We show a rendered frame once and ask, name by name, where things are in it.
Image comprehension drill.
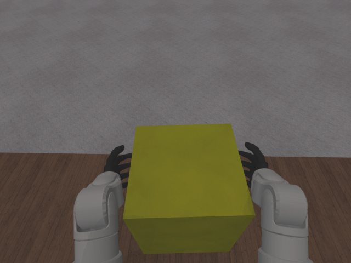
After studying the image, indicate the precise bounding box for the right robot hand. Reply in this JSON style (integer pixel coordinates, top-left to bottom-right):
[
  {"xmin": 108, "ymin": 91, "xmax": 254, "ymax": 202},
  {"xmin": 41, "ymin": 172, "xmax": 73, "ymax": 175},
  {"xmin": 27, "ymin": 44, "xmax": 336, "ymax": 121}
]
[{"xmin": 238, "ymin": 142, "xmax": 268, "ymax": 188}]

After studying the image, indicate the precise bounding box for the robot right forearm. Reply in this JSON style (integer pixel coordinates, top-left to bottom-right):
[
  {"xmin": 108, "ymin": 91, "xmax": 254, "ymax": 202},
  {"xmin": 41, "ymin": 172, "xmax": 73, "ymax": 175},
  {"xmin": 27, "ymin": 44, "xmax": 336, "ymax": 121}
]
[{"xmin": 251, "ymin": 168, "xmax": 313, "ymax": 263}]

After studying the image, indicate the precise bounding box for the left robot hand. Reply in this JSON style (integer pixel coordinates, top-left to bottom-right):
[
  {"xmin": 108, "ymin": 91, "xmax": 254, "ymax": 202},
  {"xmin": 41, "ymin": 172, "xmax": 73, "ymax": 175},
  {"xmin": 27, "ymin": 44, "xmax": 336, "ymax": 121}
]
[{"xmin": 104, "ymin": 145, "xmax": 132, "ymax": 189}]

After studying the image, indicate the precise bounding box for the carton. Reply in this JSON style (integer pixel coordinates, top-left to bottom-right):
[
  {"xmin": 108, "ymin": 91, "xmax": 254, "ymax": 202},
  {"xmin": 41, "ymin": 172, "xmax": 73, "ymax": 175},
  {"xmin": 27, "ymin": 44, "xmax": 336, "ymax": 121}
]
[{"xmin": 123, "ymin": 123, "xmax": 255, "ymax": 254}]

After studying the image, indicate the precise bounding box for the robot left forearm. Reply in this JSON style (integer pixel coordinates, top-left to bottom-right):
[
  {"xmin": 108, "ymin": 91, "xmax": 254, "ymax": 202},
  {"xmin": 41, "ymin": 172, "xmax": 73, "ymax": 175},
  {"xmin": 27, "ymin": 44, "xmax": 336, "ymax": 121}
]
[{"xmin": 73, "ymin": 171, "xmax": 124, "ymax": 263}]

